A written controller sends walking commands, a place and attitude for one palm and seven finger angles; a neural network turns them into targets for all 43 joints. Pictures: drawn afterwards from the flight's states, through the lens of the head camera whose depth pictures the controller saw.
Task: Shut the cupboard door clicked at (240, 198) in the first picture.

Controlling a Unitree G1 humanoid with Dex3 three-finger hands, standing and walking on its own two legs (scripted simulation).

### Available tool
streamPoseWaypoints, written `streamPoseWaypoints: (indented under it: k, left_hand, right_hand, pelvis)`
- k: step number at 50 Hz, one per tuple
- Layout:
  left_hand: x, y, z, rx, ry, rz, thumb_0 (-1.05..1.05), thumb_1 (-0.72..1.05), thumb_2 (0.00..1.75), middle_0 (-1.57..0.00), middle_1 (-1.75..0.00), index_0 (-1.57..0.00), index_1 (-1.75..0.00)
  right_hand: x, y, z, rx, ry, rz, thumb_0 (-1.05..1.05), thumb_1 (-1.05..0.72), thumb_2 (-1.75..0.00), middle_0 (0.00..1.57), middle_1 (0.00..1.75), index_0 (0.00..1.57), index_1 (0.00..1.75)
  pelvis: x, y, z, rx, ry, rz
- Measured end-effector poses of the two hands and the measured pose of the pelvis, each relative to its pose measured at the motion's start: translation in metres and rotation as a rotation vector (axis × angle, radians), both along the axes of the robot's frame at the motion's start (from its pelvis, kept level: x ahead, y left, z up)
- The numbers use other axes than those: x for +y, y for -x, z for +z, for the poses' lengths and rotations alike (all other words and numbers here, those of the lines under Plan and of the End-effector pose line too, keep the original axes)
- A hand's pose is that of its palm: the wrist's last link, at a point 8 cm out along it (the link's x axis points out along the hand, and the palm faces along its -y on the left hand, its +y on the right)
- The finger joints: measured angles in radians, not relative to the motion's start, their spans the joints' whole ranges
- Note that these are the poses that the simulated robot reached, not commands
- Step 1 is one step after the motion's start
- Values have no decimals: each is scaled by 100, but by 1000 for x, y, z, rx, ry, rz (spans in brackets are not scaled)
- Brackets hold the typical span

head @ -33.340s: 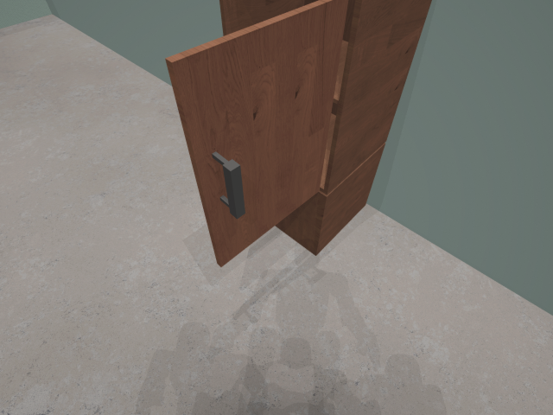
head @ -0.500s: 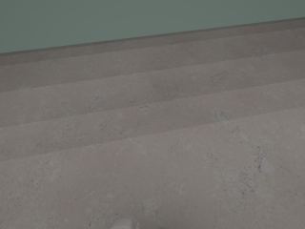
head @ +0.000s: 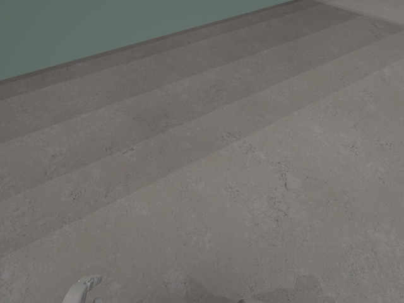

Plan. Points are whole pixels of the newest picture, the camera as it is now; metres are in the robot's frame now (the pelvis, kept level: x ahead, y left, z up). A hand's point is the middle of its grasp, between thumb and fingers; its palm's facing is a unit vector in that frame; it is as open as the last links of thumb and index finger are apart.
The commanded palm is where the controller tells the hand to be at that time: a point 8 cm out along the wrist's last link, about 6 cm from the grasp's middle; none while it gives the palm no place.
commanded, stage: turn to face it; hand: left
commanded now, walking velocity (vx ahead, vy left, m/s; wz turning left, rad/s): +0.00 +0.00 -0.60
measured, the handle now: out of the picture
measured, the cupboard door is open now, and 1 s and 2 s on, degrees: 59 59 59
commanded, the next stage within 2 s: none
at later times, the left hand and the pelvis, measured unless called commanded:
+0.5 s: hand (121, 297) +0.15 +0.19 -0.18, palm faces -0.24 -0.95 -0.21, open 7.4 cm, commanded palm none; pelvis +0.02 +0.00 -0.01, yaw -17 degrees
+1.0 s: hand (165, 270) +0.21 +0.10 -0.16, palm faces -0.53 -0.81 -0.23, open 7.4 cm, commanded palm none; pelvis +0.03 -0.03 +0.00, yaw -34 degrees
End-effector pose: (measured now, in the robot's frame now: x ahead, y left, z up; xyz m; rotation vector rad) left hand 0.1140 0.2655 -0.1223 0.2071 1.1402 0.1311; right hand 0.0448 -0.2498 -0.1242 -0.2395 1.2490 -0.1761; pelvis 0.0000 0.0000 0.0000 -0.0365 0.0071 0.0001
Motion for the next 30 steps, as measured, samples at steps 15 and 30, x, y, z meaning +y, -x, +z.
streamPoseWaypoints:
  k: [15,30]
  left_hand:
    - [-47,-11,-8,69,-10,-151,1,90,89,-21,-30,-21,-30]
    - [-44,-67,-12,91,0,-297,1,91,89,-20,-30,-20,-29]
  right_hand:
    - [-38,9,-5,-39,14,-176,0,-91,-90,20,30,20,30]
    - [-12,39,5,-62,25,-298,0,-90,-89,20,30,20,30]
  pelvis:
    - [-12,-7,-3,3,-46,-163]
    - [-3,-18,-1,3,-9,-356]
